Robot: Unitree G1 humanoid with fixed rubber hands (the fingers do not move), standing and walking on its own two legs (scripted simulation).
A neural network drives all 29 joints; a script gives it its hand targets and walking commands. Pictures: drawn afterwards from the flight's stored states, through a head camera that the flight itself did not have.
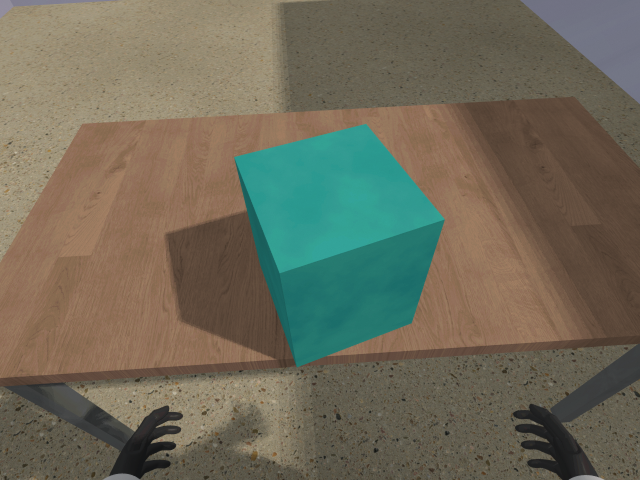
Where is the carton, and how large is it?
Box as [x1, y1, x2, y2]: [234, 124, 444, 366]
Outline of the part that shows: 366,124 234,157 260,265 297,366 410,323 444,220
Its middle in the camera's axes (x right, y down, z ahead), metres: +0.02 +0.01 +0.59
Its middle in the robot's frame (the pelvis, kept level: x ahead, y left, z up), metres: +0.43 +0.02 +0.01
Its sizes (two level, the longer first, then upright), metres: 0.210 0.200 0.250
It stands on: a table, 0.64 m high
